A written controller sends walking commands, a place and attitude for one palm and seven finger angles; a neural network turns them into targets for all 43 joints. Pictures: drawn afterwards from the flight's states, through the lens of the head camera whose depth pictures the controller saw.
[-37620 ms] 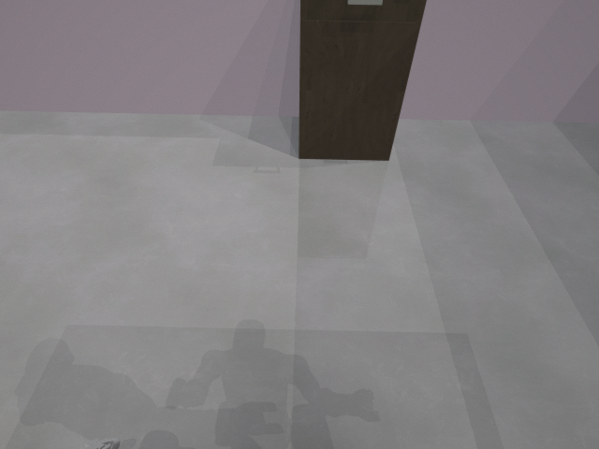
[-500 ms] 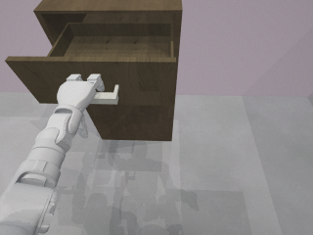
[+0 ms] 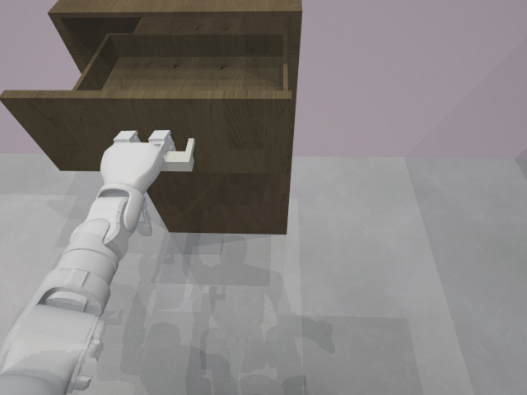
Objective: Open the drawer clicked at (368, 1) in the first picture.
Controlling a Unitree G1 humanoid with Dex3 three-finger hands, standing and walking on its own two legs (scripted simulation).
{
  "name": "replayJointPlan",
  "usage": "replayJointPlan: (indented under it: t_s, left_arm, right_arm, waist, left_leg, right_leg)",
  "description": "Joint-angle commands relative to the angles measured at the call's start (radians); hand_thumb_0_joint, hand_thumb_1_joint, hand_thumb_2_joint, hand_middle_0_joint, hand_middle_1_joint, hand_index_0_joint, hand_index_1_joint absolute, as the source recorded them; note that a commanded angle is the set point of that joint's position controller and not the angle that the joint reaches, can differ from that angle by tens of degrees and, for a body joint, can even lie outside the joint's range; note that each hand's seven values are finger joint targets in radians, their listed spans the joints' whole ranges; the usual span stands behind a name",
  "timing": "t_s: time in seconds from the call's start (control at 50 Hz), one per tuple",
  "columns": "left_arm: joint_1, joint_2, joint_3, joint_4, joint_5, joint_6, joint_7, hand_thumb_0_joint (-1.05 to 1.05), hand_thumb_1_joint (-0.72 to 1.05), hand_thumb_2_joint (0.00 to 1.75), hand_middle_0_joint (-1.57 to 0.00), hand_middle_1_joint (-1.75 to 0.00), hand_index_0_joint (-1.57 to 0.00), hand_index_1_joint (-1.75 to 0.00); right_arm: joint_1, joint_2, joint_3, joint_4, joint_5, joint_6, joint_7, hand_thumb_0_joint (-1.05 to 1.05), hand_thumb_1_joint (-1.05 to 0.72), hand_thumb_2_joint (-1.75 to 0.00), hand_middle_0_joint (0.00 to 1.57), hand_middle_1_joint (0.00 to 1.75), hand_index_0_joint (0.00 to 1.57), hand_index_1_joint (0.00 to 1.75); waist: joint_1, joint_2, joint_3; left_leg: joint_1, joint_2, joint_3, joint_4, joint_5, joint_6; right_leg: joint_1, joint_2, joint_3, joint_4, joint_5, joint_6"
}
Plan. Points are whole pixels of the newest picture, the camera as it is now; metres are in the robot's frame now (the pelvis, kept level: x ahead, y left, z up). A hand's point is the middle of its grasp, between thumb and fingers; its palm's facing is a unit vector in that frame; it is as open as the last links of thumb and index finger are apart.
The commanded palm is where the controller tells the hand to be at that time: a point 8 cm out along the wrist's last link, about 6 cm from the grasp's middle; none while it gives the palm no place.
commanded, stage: lower the fingers behind the handle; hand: left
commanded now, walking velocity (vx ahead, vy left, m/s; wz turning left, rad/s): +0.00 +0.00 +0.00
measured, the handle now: (155, 152) +0.50 +0.19 +0.07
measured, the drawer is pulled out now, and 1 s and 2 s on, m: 0.25 0.25 0.30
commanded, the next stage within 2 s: close the thumb around the handle in 0.24 s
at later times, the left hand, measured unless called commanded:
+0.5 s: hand (145, 186) +0.44 +0.20 +0.05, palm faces -0.02 -0.02 -1.00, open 13.2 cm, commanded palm +0.42 +0.21 +0.11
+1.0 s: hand (146, 181) +0.45 +0.20 +0.04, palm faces -0.04 -0.01 -1.00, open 5.6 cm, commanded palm +0.43 +0.20 +0.11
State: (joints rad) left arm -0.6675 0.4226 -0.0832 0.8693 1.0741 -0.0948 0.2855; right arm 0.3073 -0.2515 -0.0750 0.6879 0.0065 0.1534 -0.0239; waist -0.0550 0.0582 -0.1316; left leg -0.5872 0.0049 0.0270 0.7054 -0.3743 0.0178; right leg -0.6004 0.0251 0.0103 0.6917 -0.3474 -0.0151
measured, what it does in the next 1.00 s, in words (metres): stands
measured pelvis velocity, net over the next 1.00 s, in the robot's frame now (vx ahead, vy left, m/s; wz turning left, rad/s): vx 0.00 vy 0.00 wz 0.00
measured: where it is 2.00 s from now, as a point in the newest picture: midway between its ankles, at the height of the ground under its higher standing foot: outside the picture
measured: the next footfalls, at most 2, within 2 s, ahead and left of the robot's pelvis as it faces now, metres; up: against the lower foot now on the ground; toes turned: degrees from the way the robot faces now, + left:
none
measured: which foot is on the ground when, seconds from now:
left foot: down 0.00-1.00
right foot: down 0.00-1.00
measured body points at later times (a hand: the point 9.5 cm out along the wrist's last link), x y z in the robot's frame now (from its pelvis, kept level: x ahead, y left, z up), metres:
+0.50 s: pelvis +0.00 +0.00 +0.00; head +0.06 -0.02 +0.45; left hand +0.43 +0.20 +0.10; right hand +0.06 -0.28 -0.13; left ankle -0.03 +0.11 -0.72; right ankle -0.01 -0.11 -0.72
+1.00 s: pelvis +0.00 +0.00 +0.00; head +0.07 -0.01 +0.44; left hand +0.45 +0.20 +0.10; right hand +0.05 -0.27 -0.14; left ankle -0.03 +0.11 -0.72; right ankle -0.01 -0.11 -0.72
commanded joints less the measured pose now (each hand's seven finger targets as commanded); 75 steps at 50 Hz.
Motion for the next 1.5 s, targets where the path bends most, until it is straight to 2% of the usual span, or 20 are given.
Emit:
replayJointPlan:
  t_s: [0.0,0.14,0.2,0.24,0.26,0.32,0.6,0.64,0.7,0.82,0.86,0.94,0.98,1.08,1.16,1.2,1.26,1.34,1.42,1.48]
  left_arm:
    - [-0.401,0.224,0.081,-0.197,-0.020,0.014,0.031,0.00,-0.50,0.30,-0.30,-1.20,-0.30,-1.20]
    - [-0.395,0.229,0.077,-0.215,-0.022,-0.011,0.012,0.00,-0.50,0.30,-0.30,-1.20,-0.30,-1.20]
    - [-0.382,0.270,0.113,-0.208,-0.020,-0.022,0.016,0.00,-0.50,0.30,-0.30,-1.20,-0.30,-1.20]
    - [-0.393,0.207,0.064,-0.225,-0.028,-0.028,0.016,0.00,-0.50,0.30,-0.30,-1.20,-0.30,-1.20]
    - [-0.378,0.247,0.102,-0.207,-0.025,-0.030,0.021,0.00,-0.50,0.30,-0.30,-1.20,-0.30,-1.20]
    - [-0.409,0.249,0.093,-0.206,-0.018,-0.025,0.027,0.00,-0.50,0.30,-0.30,-1.20,-0.30,-1.20]
    - [-0.443,0.219,0.064,-0.164,-0.018,-0.001,0.022,0.00,0.28,0.64,-0.36,-1.28,-0.36,-1.28]
    - [-0.459,0.231,0.068,-0.153,-0.015,0.001,0.022,0.00,0.40,0.68,-0.36,-1.30,-0.36,-1.30]
    - [-0.439,0.278,0.106,-0.144,-0.016,-0.002,0.021,0.00,0.56,0.76,-0.38,-1.31,-0.38,-1.31]
    - [-0.443,0.228,0.072,-0.156,-0.019,-0.012,0.012,0.00,0.90,0.90,-0.40,-1.35,-0.40,-1.35]
    - [-0.448,0.244,0.086,-0.149,-0.018,-0.013,0.011,0.00,0.90,0.90,-0.40,-1.35,-0.40,-1.35]
    - [-0.450,0.181,0.042,-0.167,-0.014,-0.008,0.018,0.00,0.90,0.90,-0.40,-1.35,-0.40,-1.35]
    - [-0.457,0.209,0.068,-0.192,-0.025,-0.009,0.021,0.00,0.90,0.90,-0.40,-1.35,-0.40,-1.35]
    - [-0.448,0.219,0.075,-0.193,-0.029,-0.003,0.016,0.00,0.90,0.90,-0.40,-1.35,-0.40,-1.35]
    - [-0.366,0.243,0.105,-0.210,-0.034,-0.007,0.008,0.00,0.90,0.90,-0.40,-1.35,-0.40,-1.35]
    - [-0.282,0.199,0.080,-0.267,-0.043,-0.011,0.002,0.00,0.90,0.90,-0.40,-1.35,-0.40,-1.35]
    - [-0.198,0.209,0.101,-0.310,-0.049,-0.001,-0.001,0.00,0.90,0.90,-0.40,-1.35,-0.40,-1.35]
    - [-0.134,0.175,0.073,-0.420,-0.055,0.018,-0.002,0.00,0.90,0.90,-0.40,-1.35,-0.40,-1.35]
    - [-0.024,0.203,0.112,-0.527,-0.060,0.040,-0.002,0.00,0.90,0.90,-0.40,-1.35,-0.40,-1.35]
    - [0.030,0.185,0.100,-0.562,-0.065,0.057,-0.008,0.00,0.90,0.90,-0.40,-1.35,-0.40,-1.35]
  right_arm:
    - [0.048,-0.142,-0.045,-0.089,0.003,-0.022,-0.012,0.00,-0.90,-0.90,0.20,0.30,0.20,0.30]
    - [0.035,-0.140,-0.040,-0.090,0.006,-0.024,-0.023,0.00,-0.90,-0.90,0.20,0.30,0.20,0.30]
    - [0.030,-0.141,-0.037,-0.093,0.007,-0.025,-0.023,0.00,-0.90,-0.90,0.20,0.30,0.20,0.30]
    - [0.030,-0.135,-0.039,-0.096,0.006,-0.031,-0.021,0.00,-0.90,-0.90,0.20,0.30,0.20,0.30]
    - [0.030,-0.139,-0.040,-0.095,0.005,-0.031,-0.020,0.00,-0.90,-0.90,0.20,0.30,0.20,0.30]
    - [0.032,-0.141,-0.039,-0.091,0.005,-0.033,-0.021,0.00,-0.90,-0.90,0.20,0.30,0.20,0.30]
    - [0.045,-0.143,-0.037,-0.084,0.005,-0.031,-0.023,0.00,-0.90,-0.90,0.20,0.30,0.20,0.30]
    - [0.047,-0.144,-0.036,-0.080,0.006,-0.031,-0.026,0.00,-0.90,-0.90,0.20,0.30,0.20,0.30]
    - [0.048,-0.146,-0.033,-0.088,0.006,-0.031,-0.029,0.00,-0.90,-0.90,0.20,0.30,0.20,0.30]
    - [0.067,-0.144,-0.042,-0.084,0.004,-0.032,-0.023,0.00,-0.90,-0.90,0.20,0.30,0.20,0.30]
    - [0.071,-0.148,-0.040,-0.082,0.004,-0.031,-0.023,0.00,-0.90,-0.90,0.20,0.30,0.20,0.30]
    - [0.078,-0.142,-0.047,-0.077,0.002,-0.028,-0.016,0.00,-0.90,-0.90,0.20,0.30,0.20,0.30]
    - [0.081,-0.146,-0.048,-0.078,0.001,-0.026,-0.015,0.00,-0.90,-0.90,0.20,0.30,0.20,0.30]
    - [0.072,-0.147,-0.047,-0.075,0.005,-0.024,-0.018,0.00,-0.90,-0.90,0.20,0.30,0.20,0.30]
    - [0.059,-0.147,-0.043,-0.089,0.004,-0.020,-0.016,0.00,-0.90,-0.90,0.20,0.30,0.20,0.30]
    - [0.038,-0.137,-0.044,-0.111,0.005,-0.022,-0.010,0.00,-0.90,-0.90,0.20,0.30,0.20,0.30]
    - [0.021,-0.143,-0.045,-0.124,0.009,-0.019,-0.003,0.00,-0.90,-0.90,0.20,0.30,0.20,0.30]
    - [-0.006,-0.139,-0.045,-0.140,0.012,-0.021,0.003,0.00,-0.90,-0.90,0.20,0.30,0.20,0.30]
    - [-0.032,-0.136,-0.045,-0.148,0.010,-0.025,0.006,0.00,-0.90,-0.90,0.20,0.30,0.20,0.30]
    - [-0.059,-0.131,-0.039,-0.153,0.013,-0.027,0.006,0.00,-0.90,-0.90,0.20,0.30,0.20,0.30]
  waist:
    - [-0.005,-0.033,-0.377]
    - [-0.007,-0.052,-0.340]
    - [0.007,-0.049,-0.329]
    - [-0.004,-0.044,-0.336]
    - [0.001,-0.057,-0.338]
    - [-0.006,-0.041,-0.333]
    - [-0.014,-0.042,-0.344]
    - [-0.024,-0.054,-0.325]
    - [-0.006,-0.046,-0.357]
    - [-0.017,-0.033,-0.373]
    - [-0.017,-0.053,-0.366]
    - [-0.022,-0.014,-0.367]
    - [-0.016,-0.037,-0.405]
    - [-0.017,-0.039,-0.379]
    - [0.009,-0.047,-0.394]
    - [0.026,-0.013,-0.405]
    - [0.033,-0.047,-0.385]
    - [0.039,-0.035,-0.373]
    - [0.058,-0.032,-0.394]
    - [0.057,-0.033,-0.341]
  left_leg:
    - [0.230,-0.029,0.009,-0.042,0.468,0.025]
    - [0.219,-0.033,0.011,-0.060,0.419,0.029]
    - [0.198,-0.036,0.013,-0.065,0.396,0.028]
    - [0.215,-0.035,0.014,-0.061,0.404,0.028]
    - [0.209,-0.033,0.014,-0.059,0.410,0.027]
    - [0.204,-0.035,0.014,-0.056,0.400,0.026]
    - [0.211,-0.034,0.008,-0.052,0.405,0.026]
    - [0.202,-0.033,0.008,-0.053,0.388,0.027]
    - [0.186,-0.036,0.014,-0.054,0.384,0.028]
    - [0.223,-0.029,0.008,-0.041,0.437,0.025]
    - [0.212,-0.028,0.002,-0.040,0.446,0.024]
    - [0.256,-0.022,-0.005,-0.032,0.489,0.019]
    - [0.260,-0.023,-0.005,-0.029,0.508,0.021]
    - [0.252,-0.022,-0.004,-0.038,0.501,0.022]
    - [0.247,-0.023,-0.001,-0.040,0.547,0.021]
    - [0.272,-0.021,0.003,-0.040,0.593,0.021]
    - [0.270,-0.015,-0.001,-0.043,0.618,0.020]
    - [0.285,-0.014,0.003,-0.056,0.630,0.020]
    - [0.315,-0.012,0.001,-0.055,0.701,0.017]
    - [0.307,-0.014,0.001,-0.064,0.676,0.016]
  right_leg:
    - [0.214,0.020,-0.021,-0.067,0.426,-0.026]
    - [0.220,0.015,-0.018,-0.081,0.406,-0.024]
    - [0.232,0.013,-0.013,-0.081,0.396,-0.025]
    - [0.219,0.013,-0.016,-0.083,0.398,-0.024]
    - [0.227,0.014,-0.014,-0.081,0.398,-0.025]
    - [0.210,0.013,-0.014,-0.077,0.396,-0.024]
    - [0.194,0.015,-0.019,-0.075,0.387,-0.024]
    - [0.185,0.015,-0.020,-0.078,0.376,-0.024]
    - [0.218,0.012,-0.013,-0.075,0.387,-0.022]
    - [0.190,0.019,-0.020,-0.067,0.403,-0.024]
    - [0.192,0.019,-0.021,-0.065,0.402,-0.026]
    - [0.145,0.024,-0.031,-0.059,0.391,-0.028]
    - [0.180,0.024,-0.025,-0.056,0.418,-0.026]
    - [0.184,0.022,-0.026,-0.061,0.422,-0.026]
    - [0.232,0.021,-0.024,-0.060,0.461,-0.027]
    - [0.237,0.022,-0.024,-0.059,0.479,-0.025]
    - [0.252,0.024,-0.024,-0.064,0.487,-0.025]
    - [0.268,0.021,-0.025,-0.069,0.507,-0.022]
    - [0.305,0.018,-0.021,-0.067,0.557,-0.020]
    - [0.298,0.018,-0.023,-0.075,0.541,-0.019]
